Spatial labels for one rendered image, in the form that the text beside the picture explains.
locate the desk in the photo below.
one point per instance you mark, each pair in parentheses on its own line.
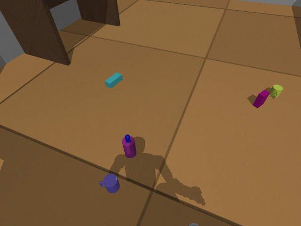
(33,26)

